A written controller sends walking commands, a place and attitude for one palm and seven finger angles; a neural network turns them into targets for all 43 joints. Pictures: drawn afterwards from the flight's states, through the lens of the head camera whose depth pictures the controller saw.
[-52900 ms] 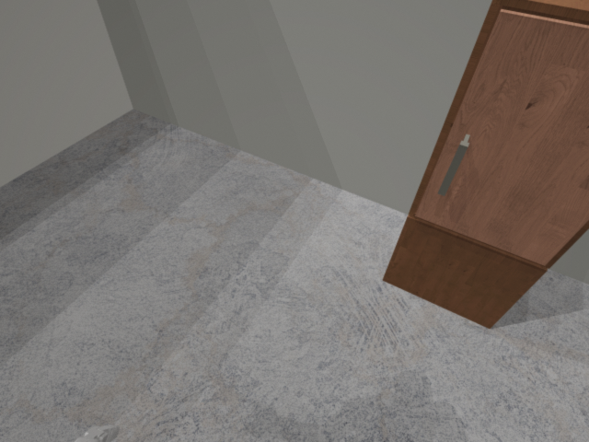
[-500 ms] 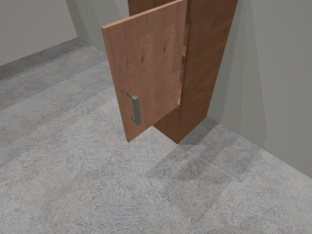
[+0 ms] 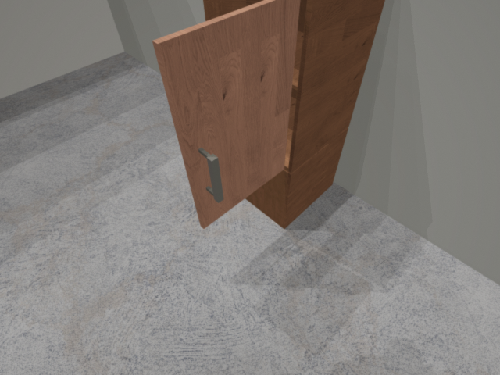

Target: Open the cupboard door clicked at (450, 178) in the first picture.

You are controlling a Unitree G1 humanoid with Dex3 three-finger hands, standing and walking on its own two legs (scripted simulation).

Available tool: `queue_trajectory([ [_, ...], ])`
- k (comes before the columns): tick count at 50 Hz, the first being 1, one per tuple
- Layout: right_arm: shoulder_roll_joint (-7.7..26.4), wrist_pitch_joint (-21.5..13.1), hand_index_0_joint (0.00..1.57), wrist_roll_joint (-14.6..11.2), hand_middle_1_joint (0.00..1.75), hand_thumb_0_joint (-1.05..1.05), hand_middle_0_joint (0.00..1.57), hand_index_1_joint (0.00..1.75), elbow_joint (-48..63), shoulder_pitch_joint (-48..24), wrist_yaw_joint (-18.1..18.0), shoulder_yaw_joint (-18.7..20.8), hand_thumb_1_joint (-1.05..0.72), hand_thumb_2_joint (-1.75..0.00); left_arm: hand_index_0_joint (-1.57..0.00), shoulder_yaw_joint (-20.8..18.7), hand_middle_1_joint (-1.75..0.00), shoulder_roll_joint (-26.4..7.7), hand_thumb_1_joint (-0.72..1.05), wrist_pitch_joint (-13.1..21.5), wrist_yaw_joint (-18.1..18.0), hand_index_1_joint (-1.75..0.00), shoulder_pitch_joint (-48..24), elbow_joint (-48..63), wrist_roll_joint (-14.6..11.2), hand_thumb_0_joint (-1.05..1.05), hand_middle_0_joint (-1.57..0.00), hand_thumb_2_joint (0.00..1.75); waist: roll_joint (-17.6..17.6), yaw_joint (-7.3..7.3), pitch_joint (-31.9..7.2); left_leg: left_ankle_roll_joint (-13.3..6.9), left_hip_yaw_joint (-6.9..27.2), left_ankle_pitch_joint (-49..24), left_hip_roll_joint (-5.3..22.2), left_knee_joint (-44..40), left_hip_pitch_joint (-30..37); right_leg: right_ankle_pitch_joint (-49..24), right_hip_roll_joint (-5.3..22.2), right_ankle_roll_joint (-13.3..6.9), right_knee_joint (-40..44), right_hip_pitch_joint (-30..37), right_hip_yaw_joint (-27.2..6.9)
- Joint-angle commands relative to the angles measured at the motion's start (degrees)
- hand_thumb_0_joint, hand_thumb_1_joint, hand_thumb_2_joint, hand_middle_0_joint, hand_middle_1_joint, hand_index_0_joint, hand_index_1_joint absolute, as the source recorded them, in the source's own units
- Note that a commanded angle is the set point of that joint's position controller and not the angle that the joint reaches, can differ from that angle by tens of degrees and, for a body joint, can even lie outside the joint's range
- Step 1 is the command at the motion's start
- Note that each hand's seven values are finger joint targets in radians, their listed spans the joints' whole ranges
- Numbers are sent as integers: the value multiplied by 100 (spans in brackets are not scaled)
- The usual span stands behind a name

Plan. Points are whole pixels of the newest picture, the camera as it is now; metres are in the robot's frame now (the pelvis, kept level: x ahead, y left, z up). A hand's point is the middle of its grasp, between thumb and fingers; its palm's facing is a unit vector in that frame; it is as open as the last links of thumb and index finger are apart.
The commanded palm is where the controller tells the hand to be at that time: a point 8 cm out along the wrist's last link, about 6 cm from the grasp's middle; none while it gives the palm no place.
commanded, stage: look to check the result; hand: left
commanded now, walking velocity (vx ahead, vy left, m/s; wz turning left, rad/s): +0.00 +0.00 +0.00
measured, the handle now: (211, 176) +0.60 +0.15 -0.11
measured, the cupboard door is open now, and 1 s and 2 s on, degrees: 88 88 88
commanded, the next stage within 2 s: stand and wait in 0.22 s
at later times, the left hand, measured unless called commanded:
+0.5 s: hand out of the picture +0.01 +0.18 -0.17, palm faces +0.03 -0.97 -0.23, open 7.4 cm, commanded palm none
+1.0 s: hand out of the picture +0.01 +0.19 -0.17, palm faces +0.02 -0.97 -0.23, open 7.4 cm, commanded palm none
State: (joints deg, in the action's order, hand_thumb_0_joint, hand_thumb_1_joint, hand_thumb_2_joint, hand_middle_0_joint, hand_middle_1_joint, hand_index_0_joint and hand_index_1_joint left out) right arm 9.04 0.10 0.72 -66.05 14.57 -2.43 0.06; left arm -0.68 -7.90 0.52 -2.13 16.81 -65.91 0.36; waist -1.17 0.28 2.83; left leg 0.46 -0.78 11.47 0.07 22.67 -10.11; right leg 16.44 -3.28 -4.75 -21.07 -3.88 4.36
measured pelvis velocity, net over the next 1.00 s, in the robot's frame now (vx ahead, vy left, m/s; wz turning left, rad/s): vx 0.00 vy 0.00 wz -0.02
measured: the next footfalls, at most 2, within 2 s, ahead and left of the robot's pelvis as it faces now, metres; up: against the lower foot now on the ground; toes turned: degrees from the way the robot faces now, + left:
none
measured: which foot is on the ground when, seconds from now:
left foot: down 0.00-1.00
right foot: down 0.00-1.00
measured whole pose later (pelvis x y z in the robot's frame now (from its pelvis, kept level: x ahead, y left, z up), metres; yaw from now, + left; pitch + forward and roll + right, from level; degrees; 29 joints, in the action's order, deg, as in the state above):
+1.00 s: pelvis +0.00 +0.00 +0.00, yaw -1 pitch -1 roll +1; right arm 11.1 0.0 0.8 -65.9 13.5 -2.2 0.0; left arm -0.7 -9.9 0.6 -1.7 14.5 -65.3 0.3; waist -0.7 0.0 2.8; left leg 0.3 -1.7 11.4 0.2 21.4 -8.6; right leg 15.8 -3.4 -4.5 -19.3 -2.4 3.4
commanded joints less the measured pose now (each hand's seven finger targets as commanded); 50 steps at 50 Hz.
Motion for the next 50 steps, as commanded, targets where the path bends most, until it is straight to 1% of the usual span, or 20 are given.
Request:
queue_trajectory([
  [1,553,-25,20,17,30,0,20,30,136,368,-69,84,-90,-90,-20,-101,-30,-749,90,71,-64,-30,373,136,-13,0,-20,90,223,-51,167,-250,372,-1061,506,-84,166,-1872,1005,285,442,-357,-703],
  [3,556,-25,20,20,30,0,20,30,143,357,-66,76,-90,-90,-20,-105,-30,-756,90,72,-59,-30,373,152,-13,0,-20,90,149,-49,169,-245,364,-1038,507,-95,160,-1858,1003,288,462,-345,-745],
  [5,588,-19,20,14,30,0,20,30,161,341,-64,82,-90,-90,-20,-116,-30,-794,90,73,-61,-30,359,168,-9,0,-20,90,188,-39,169,-245,364,-1044,500,-79,150,-1861,990,311,471,-332,-733],
  [8,608,-33,20,21,30,0,20,30,166,309,-66,81,-90,-90,-20,-122,-30,-815,90,81,-59,-30,329,185,-15,0,-20,90,248,-46,70,-249,359,-1137,511,-82,207,-2117,1012,318,433,-238,-730],
  [11,624,-30,20,21,30,0,20,30,183,291,-71,86,-90,-90,-20,-135,-30,-844,90,80,-62,-30,298,196,-12,0,-20,90,169,-44,94,-240,332,-1139,505,-51,189,-2247,1024,355,442,-215,-742],
  [12,630,-27,20,26,30,0,20,30,185,277,-71,86,-90,-90,-20,-134,-30,-852,90,79,-60,-30,286,198,-13,0,-20,90,214,-45,81,-230,330,-1149,509,-63,206,-2279,1014,347,426,-201,-740],
  [16,673,-34,20,24,30,0,20,30,200,263,-73,85,-90,-90,-20,-138,-30,-885,90,78,-54,-30,231,218,-15,0,-20,90,155,-44,98,-236,346,-1212,531,-78,223,-2230,1005,324,440,-202,-760],
  [17,685,-40,20,29,30,0,20,30,189,277,-75,82,-90,-90,-20,-143,-30,-880,90,80,-51,-30,222,224,-18,0,-20,90,133,-46,24,-236,346,-1219,541,-90,254,-2197,1005,305,438,-161,-764],
  [22,707,-44,20,27,30,0,20,30,196,241,-69,75,-90,-90,-20,-143,-30,-916,90,75,-37,-30,155,222,-17,0,-20,90,145,-40,135,-235,375,-1206,556,-157,238,-1997,984,278,484,-209,-764],
  [23,729,-46,20,33,30,0,20,30,186,241,-69,72,-90,-90,-20,-136,-30,-902,90,76,-31,-30,169,216,-22,0,-20,90,83,-39,103,-236,371,-1186,559,-160,256,-1948,996,261,491,-201,-766],
  [25,753,-50,20,23,30,0,20,30,210,258,-67,77,-90,-90,-20,-154,-30,-942,90,83,-37,-30,156,229,-14,0,-20,90,201,-26,22,-242,363,-1237,559,-140,274,-2018,984,284,493,-133,-735],
  [27,751,-55,20,31,30,0,20,30,186,254,-67,74,-90,-90,-20,-143,-30,-952,90,86,-36,-30,146,222,-21,0,-20,90,118,-36,3,-233,354,-1257,559,-148,304,-2124,1004,274,476,-129,-770],
  [30,795,-56,20,19,30,0,20,30,203,242,-71,76,-90,-90,-20,-160,-30,-981,90,87,-42,-30,136,244,-20,0,-20,90,258,-29,-15,-234,349,-1293,549,-128,292,-2248,988,299,463,-86,-737],
  [33,765,-48,20,30,30,0,20,30,178,248,-64,72,-90,-90,-20,-137,-30,-968,90,77,-33,-30,133,232,-25,0,-20,90,134,-38,93,-231,363,-1197,557,-185,277,-2047,1004,271,492,-163,-765],
  [35,786,-44,20,17,30,0,20,30,197,249,-66,76,-90,-90,-20,-150,-30,-995,90,83,-41,-30,154,236,-20,0,-20,90,276,-27,62,-236,346,-1206,548,-135,288,-2148,990,324,513,-140,-753],
  [39,792,-36,20,30,30,0,20,30,179,246,-57,79,-90,-90,-20,-128,-30,-986,90,78,-30,-30,105,240,-27,0,-20,90,179,-50,136,-224,377,-1104,555,-195,275,-1914,993,283,534,-215,-785],
  [40,818,-36,20,20,30,0,20,30,190,226,-55,79,-90,-90,-20,-134,-30,-996,90,80,-33,-30,126,235,-23,0,-20,90,178,-28,134,-234,373,-1094,551,-181,287,-1842,990,306,564,-242,-781],
  [44,836,-54,20,32,30,0,20,30,178,221,-54,73,-90,-90,-20,-127,-30,-1004,90,88,-16,-30,70,243,-26,0,-20,90,44,-51,48,-230,406,-1171,583,-236,335,-1780,986,223,533,-203,-807],
  [47,848,-61,20,30,30,0,20,30,180,210,-53,71,-90,-90,-20,-118,-30,-1017,90,90,-9,-30,53,229,-24,0,-20,90,65,-57,23,-237,423,-1176,600,-256,361,-1669,978,202,549,-222,-806],
  [50,865,-59,20,25,30,0,20,30,185,190,-49,69,-90,-90,-20,-118,-30,-1004,90,88,-10,-30,49,217,-14,0,-20,90,132,-47,131,-244,448,-1148,603,-282,330,-1514,952,189,588,-285,-793],
])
